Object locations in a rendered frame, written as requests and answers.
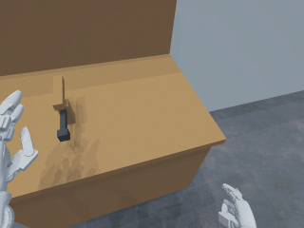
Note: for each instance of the robot right hand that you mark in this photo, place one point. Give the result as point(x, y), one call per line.
point(238, 215)

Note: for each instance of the robot left hand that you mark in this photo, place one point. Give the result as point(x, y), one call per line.
point(10, 113)

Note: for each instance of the tap lever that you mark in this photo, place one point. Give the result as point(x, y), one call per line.
point(63, 133)

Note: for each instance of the counter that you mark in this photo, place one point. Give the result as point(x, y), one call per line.
point(138, 130)

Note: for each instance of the left robot forearm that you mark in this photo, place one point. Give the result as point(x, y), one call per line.
point(7, 215)

